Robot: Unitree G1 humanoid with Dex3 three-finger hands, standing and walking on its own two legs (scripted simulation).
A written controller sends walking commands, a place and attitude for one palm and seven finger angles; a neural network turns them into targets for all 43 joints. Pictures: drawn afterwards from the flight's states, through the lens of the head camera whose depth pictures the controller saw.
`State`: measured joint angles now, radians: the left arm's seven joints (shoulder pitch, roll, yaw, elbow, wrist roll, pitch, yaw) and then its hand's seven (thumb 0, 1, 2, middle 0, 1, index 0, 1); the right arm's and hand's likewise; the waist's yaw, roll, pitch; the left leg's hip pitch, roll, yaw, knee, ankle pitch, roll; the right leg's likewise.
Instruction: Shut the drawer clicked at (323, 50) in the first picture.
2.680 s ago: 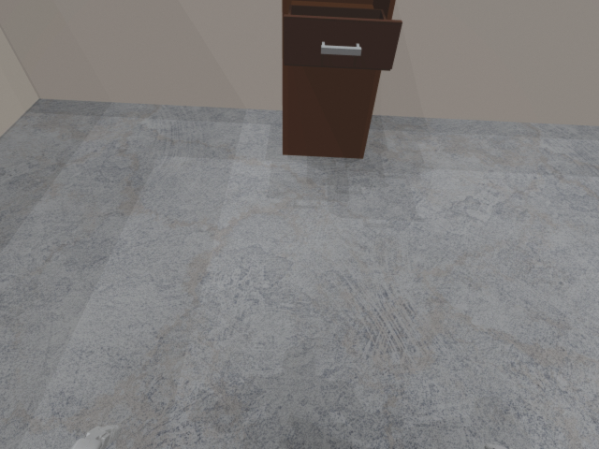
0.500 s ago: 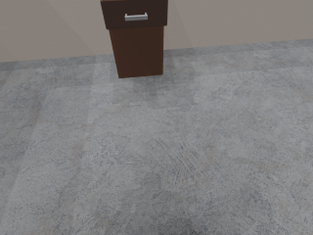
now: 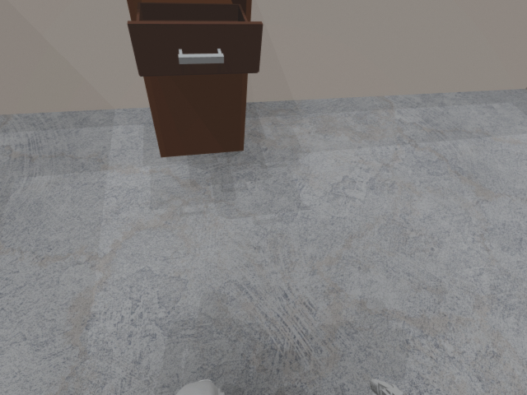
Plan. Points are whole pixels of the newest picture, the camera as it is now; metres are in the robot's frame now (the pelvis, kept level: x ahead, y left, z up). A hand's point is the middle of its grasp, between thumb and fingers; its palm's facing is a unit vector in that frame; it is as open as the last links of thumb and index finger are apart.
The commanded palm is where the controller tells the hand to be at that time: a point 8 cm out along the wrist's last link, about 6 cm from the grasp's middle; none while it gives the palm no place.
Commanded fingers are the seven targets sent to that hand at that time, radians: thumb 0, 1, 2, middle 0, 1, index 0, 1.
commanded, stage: walk to a spot facing it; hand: left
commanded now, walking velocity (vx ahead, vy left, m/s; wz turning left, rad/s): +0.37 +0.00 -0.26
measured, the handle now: (200, 55) +1.02 +0.29 -0.03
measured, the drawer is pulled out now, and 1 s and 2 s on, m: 0.30 0.30 0.30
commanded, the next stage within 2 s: turn to face it in 0.94 s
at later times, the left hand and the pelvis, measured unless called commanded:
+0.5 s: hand (214, 273) +0.36 +0.13 -0.15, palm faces -0.22 -0.96 -0.14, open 7.4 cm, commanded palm none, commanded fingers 0.00 0.90 0.90 -0.20 -0.30 -0.20 -0.30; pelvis +0.22 -0.01 +0.01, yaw -9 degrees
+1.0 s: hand (204, 252) +0.42 +0.16 -0.18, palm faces -0.10 -0.99 -0.13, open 7.4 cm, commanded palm none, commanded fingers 0.00 0.90 0.90 -0.20 -0.30 -0.20 -0.30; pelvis +0.44 -0.01 +0.01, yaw -12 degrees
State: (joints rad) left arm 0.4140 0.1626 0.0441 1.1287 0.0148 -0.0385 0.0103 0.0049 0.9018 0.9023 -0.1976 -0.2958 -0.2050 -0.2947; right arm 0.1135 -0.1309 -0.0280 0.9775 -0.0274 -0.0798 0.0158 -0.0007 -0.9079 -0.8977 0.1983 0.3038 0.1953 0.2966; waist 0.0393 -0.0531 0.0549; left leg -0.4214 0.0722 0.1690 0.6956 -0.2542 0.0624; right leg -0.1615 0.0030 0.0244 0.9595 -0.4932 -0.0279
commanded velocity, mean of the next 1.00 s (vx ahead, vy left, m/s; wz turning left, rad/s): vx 0.34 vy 0.00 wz -0.22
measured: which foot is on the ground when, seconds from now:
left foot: down 0.00-0.54, up 0.56-0.94, down 0.96-1.00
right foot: up 0.00-0.50, down 0.52-0.96, up 0.98-1.00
